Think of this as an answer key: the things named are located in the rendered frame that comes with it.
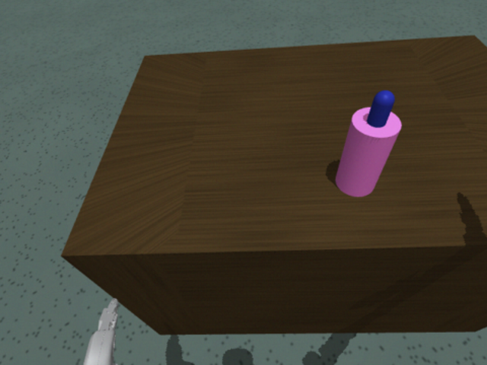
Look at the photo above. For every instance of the bottle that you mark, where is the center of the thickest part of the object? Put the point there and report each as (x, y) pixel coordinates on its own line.
(372, 134)

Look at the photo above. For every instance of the left robot hand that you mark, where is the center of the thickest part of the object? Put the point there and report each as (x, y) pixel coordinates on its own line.
(102, 343)

